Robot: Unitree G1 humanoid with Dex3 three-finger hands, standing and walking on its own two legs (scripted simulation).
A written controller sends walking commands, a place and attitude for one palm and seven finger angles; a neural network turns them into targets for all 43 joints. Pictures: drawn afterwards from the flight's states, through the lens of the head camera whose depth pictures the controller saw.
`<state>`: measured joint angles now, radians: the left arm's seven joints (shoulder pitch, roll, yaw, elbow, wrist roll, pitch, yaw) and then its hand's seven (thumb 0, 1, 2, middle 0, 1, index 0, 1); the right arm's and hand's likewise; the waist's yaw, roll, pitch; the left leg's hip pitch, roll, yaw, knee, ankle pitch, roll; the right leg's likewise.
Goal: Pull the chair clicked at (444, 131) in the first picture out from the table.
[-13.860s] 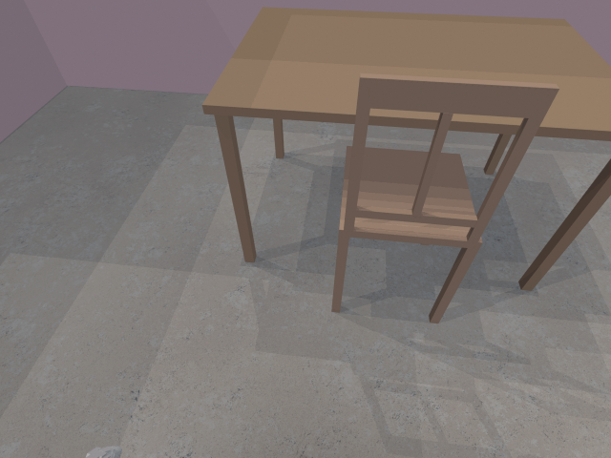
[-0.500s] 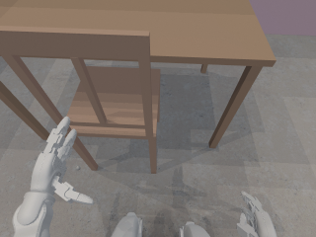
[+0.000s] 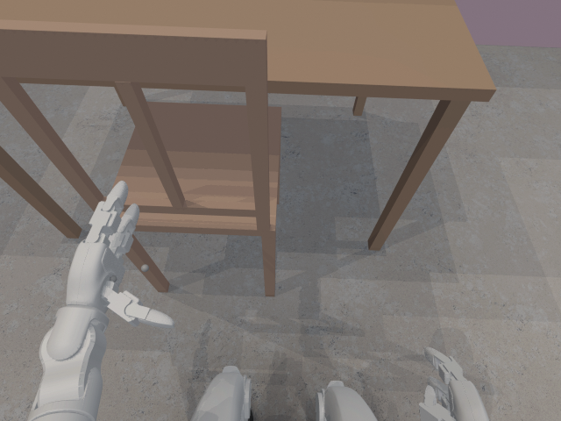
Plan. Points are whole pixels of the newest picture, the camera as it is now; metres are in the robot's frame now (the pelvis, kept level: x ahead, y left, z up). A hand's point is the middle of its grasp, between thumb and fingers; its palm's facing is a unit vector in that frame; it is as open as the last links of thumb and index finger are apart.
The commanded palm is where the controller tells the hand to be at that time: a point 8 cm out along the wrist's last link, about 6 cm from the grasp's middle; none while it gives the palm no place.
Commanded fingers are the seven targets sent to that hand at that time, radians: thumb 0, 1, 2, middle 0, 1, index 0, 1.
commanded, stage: aim the fingers beside a spindle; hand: left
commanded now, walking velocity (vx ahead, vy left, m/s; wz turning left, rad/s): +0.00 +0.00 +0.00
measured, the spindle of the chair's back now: (158, 154) +0.52 +0.22 +0.03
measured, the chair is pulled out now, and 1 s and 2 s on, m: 0.00 0.00 0.00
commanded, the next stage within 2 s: push the fingers through the gap in 1.20 s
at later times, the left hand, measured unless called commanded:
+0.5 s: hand (161, 242) +0.36 +0.19 +0.02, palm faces -0.03 -1.00 -0.06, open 16.9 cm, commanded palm +0.34 +0.24 +0.01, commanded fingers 0.00 -0.50 0.30 -0.06 -0.08 -0.06 -0.08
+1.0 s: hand (158, 238) +0.37 +0.19 +0.01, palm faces -0.02 -1.00 -0.06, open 16.9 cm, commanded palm +0.35 +0.25 +0.01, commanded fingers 0.00 -0.50 0.30 -0.06 -0.08 -0.06 -0.08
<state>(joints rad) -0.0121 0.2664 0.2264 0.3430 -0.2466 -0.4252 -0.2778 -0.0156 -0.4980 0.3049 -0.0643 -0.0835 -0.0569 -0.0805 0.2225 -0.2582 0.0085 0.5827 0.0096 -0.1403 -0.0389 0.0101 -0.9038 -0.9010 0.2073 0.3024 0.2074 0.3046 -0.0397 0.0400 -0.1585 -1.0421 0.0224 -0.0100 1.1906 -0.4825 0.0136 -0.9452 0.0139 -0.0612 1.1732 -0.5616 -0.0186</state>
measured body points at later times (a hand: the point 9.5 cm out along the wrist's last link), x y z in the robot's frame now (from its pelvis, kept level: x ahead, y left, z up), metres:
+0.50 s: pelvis +0.00 +0.00 -0.01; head +0.11 +0.01 +0.42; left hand +0.36 +0.24 +0.02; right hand +0.13 -0.26 -0.12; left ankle +0.05 +0.11 -0.64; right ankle +0.00 -0.11 -0.64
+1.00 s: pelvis +0.00 +0.00 -0.02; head +0.11 +0.00 +0.42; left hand +0.36 +0.25 +0.02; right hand +0.12 -0.26 -0.13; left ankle +0.05 +0.11 -0.64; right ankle +0.00 -0.11 -0.64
